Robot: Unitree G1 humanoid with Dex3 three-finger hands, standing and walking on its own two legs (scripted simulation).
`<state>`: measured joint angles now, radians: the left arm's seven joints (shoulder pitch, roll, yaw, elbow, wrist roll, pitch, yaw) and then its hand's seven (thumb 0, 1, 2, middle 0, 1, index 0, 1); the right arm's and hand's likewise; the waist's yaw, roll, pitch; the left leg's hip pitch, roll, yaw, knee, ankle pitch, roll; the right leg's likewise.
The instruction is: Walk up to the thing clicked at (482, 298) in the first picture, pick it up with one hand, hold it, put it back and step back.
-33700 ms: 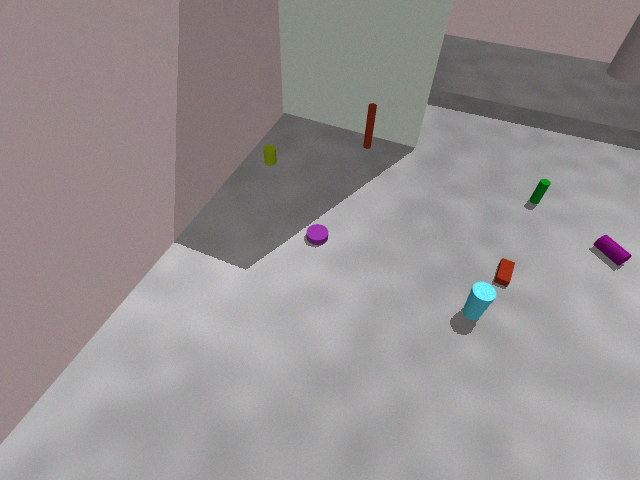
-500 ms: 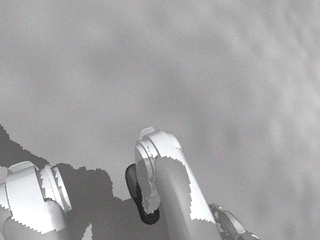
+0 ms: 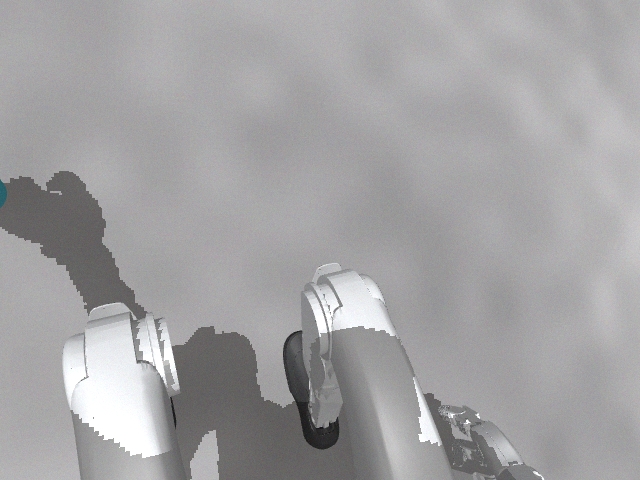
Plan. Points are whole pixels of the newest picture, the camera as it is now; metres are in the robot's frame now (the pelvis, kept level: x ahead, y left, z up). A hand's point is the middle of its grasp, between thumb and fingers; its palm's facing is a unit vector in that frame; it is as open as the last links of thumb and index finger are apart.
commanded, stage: settle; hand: left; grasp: from above
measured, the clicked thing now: out of the picture +0.47 +0.36 -0.26
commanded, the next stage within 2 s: lift in 0.10 s
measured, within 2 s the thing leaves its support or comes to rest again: neither
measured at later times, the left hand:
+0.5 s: hand out of the picture +0.44 +0.36 -0.10, palm faces -0.47 -0.13 -0.87, open 10.5 cm
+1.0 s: hand out of the picture +0.37 +0.34 +0.07, palm faces -0.43 -0.15 -0.89, open 10.4 cm
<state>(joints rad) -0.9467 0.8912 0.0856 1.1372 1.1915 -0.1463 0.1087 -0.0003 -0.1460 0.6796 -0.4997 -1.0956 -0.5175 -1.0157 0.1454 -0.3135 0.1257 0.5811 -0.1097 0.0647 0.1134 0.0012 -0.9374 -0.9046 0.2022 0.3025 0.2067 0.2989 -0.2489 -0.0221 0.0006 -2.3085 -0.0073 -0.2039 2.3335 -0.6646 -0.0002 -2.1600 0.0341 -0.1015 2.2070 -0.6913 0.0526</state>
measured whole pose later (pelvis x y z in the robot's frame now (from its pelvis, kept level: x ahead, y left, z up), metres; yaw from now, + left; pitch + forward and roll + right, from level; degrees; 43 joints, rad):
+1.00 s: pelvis +0.00 +0.00 +0.17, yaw +7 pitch +31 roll -7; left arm -0.55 0.64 -0.02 0.79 1.01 -0.08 0.03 0.00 -0.13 0.59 -0.61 -0.94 -0.62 -0.87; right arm 0.14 -0.24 0.02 0.65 0.01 0.09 0.02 0.00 -0.92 -0.90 0.20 0.30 0.21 0.30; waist -0.13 0.04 -0.17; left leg -1.72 0.02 -0.09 1.79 -0.60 0.01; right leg -1.63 0.01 -0.03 1.70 -0.61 0.06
